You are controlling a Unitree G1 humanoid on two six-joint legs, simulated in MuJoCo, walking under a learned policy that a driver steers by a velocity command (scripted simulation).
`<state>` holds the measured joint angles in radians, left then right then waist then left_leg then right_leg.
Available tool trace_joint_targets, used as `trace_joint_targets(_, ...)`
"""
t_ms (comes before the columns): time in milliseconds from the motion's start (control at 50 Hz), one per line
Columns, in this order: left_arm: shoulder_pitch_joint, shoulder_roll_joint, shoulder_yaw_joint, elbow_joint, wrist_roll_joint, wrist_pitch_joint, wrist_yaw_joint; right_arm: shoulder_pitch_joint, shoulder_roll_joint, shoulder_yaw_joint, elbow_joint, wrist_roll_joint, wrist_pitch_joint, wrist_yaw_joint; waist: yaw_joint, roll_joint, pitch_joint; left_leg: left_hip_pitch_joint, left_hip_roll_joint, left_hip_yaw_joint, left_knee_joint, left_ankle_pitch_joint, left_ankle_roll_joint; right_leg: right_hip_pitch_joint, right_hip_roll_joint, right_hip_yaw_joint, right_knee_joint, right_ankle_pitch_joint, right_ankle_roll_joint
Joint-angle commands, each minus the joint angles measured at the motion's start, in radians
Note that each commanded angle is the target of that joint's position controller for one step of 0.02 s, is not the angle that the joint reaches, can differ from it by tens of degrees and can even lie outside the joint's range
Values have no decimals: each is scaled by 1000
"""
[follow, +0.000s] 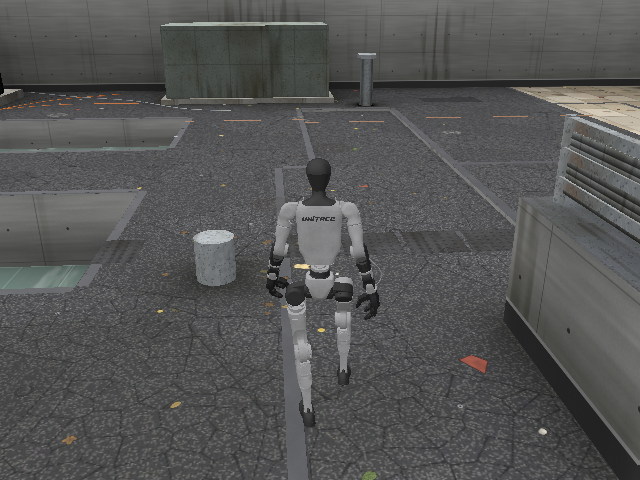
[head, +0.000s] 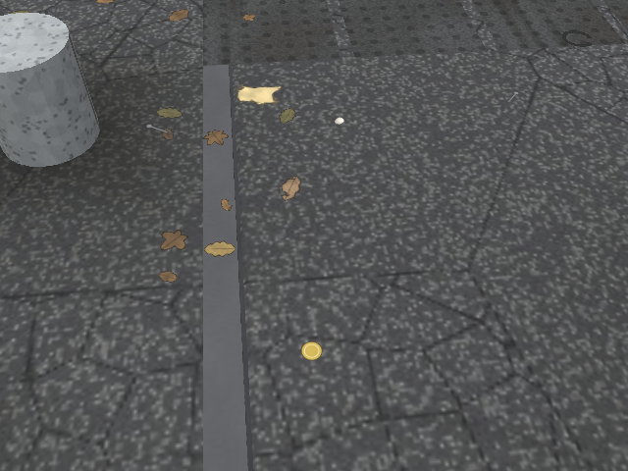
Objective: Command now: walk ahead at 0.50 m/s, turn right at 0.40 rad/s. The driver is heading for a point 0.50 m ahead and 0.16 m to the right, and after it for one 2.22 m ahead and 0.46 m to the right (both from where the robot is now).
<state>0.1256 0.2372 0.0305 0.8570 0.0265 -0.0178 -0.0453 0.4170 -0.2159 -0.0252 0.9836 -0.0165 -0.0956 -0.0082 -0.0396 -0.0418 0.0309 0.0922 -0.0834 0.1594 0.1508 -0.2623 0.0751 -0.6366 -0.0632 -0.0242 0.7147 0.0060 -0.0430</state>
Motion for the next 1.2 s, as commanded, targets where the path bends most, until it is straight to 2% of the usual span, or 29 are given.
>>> trace_joint_targets(20,-144,38,-2,-106,3,-19,-5,59,-133,-23,-10,-4,-5,-15,-17,96,84,4,306,-34,16,605,55,-14,26,-69,-85,-31,-34)
trace_joint_targets(80,-60,60,9,-92,7,-20,2,30,-169,-30,-8,-9,6,-27,36,137,15,72,324,13,216,1038,40,124,107,-130,-116,-179,-97)
trace_joint_targets(120,162,104,37,-29,16,-29,10,8,-194,-37,-19,-10,23,-28,131,132,-111,5,318,43,554,1052,28,390,164,-122,-198,-207,-157)
trace_joint_targets(140,322,177,66,10,31,-32,23,-15,-185,-33,-50,-4,21,-25,205,65,-203,-207,291,51,839,767,5,647,40,61,-243,-254,-220)
trace_joint_targets(160,314,291,99,-3,24,-22,35,39,-76,-15,-111,7,11,1,131,-187,-287,-668,69,30,1233,-176,-52,963,-268,605,-292,-194,-396)
trace_joint_targets(180,321,270,98,4,-18,-10,33,-80,-158,-32,-135,-4,0,4,168,-43,-300,-803,53,-192,1322,-232,-44,969,-274,746,-395,-187,-410)
trace_joint_targets(200,247,241,91,2,-23,-7,39,-145,-147,-27,-168,4,-15,9,134,-12,-146,-860,121,-215,1263,-126,-38,842,-254,586,-423,-140,-371)
trace_joint_targets(240,164,153,71,-6,-22,-13,42,-148,-141,-28,-164,-4,-13,6,57,84,-19,-752,175,-204,1100,-56,-54,602,-164,419,-466,48,-290)
trace_joint_targets(280,145,130,60,-8,-28,-28,45,-117,-121,-25,-166,-30,27,10,12,58,-28,-653,187,-201,1013,-60,-87,501,-101,328,-487,138,-266)
trace_joint_targets(340,187,174,71,-1,-29,-45,42,-168,-102,-21,-199,-34,57,19,13,32,-16,-668,186,-167,895,-3,-122,450,-57,286,-511,159,-257)
trace_joint_targets(540,349,195,78,4,-13,-31,52,-503,-119,-6,-333,-13,44,30,139,-24,7,-739,120,-166,496,220,-119,634,-47,358,-423,228,-184)
trace_joint_targets(580,323,211,82,-10,-8,-32,60,-475,-141,-9,-339,-10,35,29,110,-37,4,-651,105,-185,423,180,-98,636,-63,391,-382,254,-159)
trace_joint_targets(620,257,233,87,-32,-7,-37,58,-321,-180,-25,-297,-7,24,17,33,-41,-45,-405,61,-173,359,104,-66,567,-41,394,-266,370,-117)
trace_joint_targets(640,238,227,84,-36,-15,-45,49,-185,-209,-38,-262,-13,11,5,-39,12,-116,-210,81,-185,293,128,-38,512,19,349,-90,367,-92)
trace_joint_targets(660,245,156,64,-66,-28,-55,40,-26,-282,-55,-255,-35,3,-14,-94,116,-266,25,296,-396,259,-70,12,392,84,275,181,130,-67)
trace_joint_targets(680,369,71,47,-95,-54,-51,41,-31,-366,-75,-262,-47,18,-17,-16,354,-362,230,548,-850,151,-134,127,89,239,157,433,-569,-36)
trace_joint_targets(700,354,160,54,-65,-15,-35,51,-90,-287,-68,-267,-30,33,-12,6,218,-269,122,528,-914,125,-279,139,-8,139,151,532,-530,-47)
trace_joint_targets(720,282,174,60,-63,-5,-28,44,-154,-196,-47,-281,-21,35,-9,10,104,-130,-22,476,-744,105,-266,115,-6,96,143,526,-429,-44)
trace_joint_targets(740,241,156,56,-70,-5,-25,34,-192,-154,-35,-277,-20,33,-5,23,74,-61,-118,422,-596,84,-129,93,17,64,128,486,-368,-35)
trace_joint_targets(780,230,136,54,-74,10,-4,15,-177,-137,-28,-253,-16,22,-6,42,152,-22,-206,351,-406,53,62,59,63,29,107,444,-335,-17)
trace_joint_targets(840,181,113,47,-103,8,17,-3,-135,-148,-36,-225,-1,-6,5,49,153,-22,-207,351,-292,25,235,74,28,16,92,432,-282,-4)
trace_joint_targets(960,-18,75,24,-178,8,13,-26,-73,-148,-41,-182,-5,-8,12,18,127,22,-188,320,-107,-10,336,74,-35,0,53,192,-87,17)
trace_joint_targets(1000,-75,51,9,-193,9,6,-28,-47,-154,-40,-160,-4,-9,17,7,132,36,-213,307,-71,-18,354,68,49,20,22,37,-54,7)
trace_joint_targets(1060,-133,68,4,-207,17,0,-22,8,-186,-45,-118,5,4,18,0,137,50,-152,329,-96,5,441,75,116,32,-43,-90,-110,-17)
trace_joint_targets(1100,-120,82,6,-202,22,-11,-10,24,-208,-48,-96,4,17,18,14,139,35,-94,342,-115,89,619,74,178,56,-59,-147,-185,-39)
trace_joint_targets(1140,102,113,23,-125,34,-36,8,17,-210,-46,-82,10,26,16,123,104,-89,-127,291,-80,367,755,44,477,98,-63,-266,-157,-73)
trace_joint_targets(1160,273,183,45,-82,55,-47,25,9,-167,-31,-111,16,23,19,187,26,-220,-306,244,-62,617,480,24,748,-64,97,-276,-221,-110)
trace_joint_targets(1180,320,297,70,-86,58,-46,41,86,-30,0,-162,36,22,29,153,-221,-356,-669,81,-38,957,-244,-20,1033,-397,545,-348,-229,-206)
trace_joint_targets(1200,313,282,75,-87,18,-36,49,46,-155,-37,-137,18,37,10,176,-98,-346,-717,81,-189,1075,-264,-4,927,-397,598,-395,-203,-217)
